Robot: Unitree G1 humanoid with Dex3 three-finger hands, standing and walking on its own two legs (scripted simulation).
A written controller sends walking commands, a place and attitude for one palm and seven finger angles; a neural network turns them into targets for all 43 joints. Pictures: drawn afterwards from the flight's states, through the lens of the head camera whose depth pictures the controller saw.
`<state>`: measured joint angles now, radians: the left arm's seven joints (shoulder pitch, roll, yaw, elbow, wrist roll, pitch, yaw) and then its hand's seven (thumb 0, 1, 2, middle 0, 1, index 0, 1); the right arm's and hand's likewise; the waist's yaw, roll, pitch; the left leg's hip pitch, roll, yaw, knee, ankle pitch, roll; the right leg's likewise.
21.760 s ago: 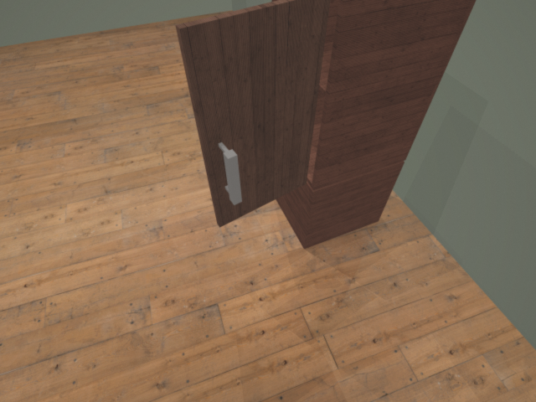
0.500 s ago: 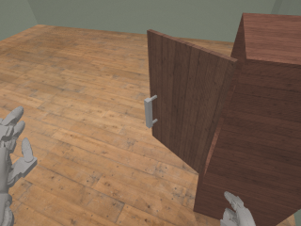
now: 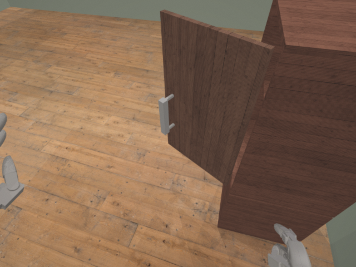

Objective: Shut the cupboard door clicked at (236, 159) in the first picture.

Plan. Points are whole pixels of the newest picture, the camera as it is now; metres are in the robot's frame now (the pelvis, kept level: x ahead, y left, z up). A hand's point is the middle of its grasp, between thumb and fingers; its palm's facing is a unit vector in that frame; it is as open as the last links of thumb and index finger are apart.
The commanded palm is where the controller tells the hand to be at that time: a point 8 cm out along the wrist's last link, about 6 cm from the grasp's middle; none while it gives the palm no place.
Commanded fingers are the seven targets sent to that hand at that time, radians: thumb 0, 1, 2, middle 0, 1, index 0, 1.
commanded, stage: step back with the hand held close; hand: left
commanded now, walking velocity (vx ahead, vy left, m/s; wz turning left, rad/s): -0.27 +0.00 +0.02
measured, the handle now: (168, 114) +0.67 +0.08 -0.10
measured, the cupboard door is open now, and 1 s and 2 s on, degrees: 61 61 61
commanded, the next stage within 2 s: none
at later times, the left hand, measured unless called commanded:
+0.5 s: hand (7, 201) +0.18 +0.27 +0.17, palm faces +0.43 -0.77 -0.47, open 7.4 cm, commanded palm +0.11 +0.31 +0.19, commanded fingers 0.00 0.90 0.90 -0.20 -0.30 -0.20 -0.30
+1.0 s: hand out of the picture +0.17 +0.28 +0.17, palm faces +0.46 -0.77 -0.44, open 7.4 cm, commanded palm +0.10 +0.31 +0.19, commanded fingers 0.00 0.90 0.90 -0.20 -0.30 -0.20 -0.30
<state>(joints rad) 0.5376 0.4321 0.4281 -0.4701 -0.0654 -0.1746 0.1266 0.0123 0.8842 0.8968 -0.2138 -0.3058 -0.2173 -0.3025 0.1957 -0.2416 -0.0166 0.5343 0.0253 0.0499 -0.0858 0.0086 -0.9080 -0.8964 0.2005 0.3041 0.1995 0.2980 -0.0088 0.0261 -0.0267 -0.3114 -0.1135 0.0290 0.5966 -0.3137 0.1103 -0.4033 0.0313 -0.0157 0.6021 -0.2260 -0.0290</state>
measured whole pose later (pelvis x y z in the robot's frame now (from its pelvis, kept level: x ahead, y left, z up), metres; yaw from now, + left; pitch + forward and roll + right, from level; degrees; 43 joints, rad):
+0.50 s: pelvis -0.03 +0.01 -0.01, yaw +0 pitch +1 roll -1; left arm 0.50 0.43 0.46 -0.50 -0.01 -0.23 0.14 0.01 0.88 0.90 -0.21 -0.31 -0.22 -0.30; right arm 0.22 -0.24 -0.01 0.55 0.01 0.02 -0.07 0.01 -0.91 -0.90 0.20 0.30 0.20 0.30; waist -0.01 -0.02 -0.01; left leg -0.41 -0.10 0.04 0.71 -0.33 0.12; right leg -0.48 0.04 -0.02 0.66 -0.20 -0.02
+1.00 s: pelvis -0.04 +0.02 -0.02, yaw +0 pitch +1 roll -2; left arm 0.47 0.41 0.48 -0.52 0.01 -0.25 0.13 0.01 0.88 0.90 -0.21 -0.31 -0.22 -0.30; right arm 0.23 -0.22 -0.02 0.57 -0.01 0.01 -0.08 0.01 -0.91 -0.90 0.20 0.30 0.20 0.30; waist -0.02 -0.02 -0.02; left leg -0.44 -0.10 0.05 0.76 -0.33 0.14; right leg -0.49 0.05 0.01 0.69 -0.21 -0.01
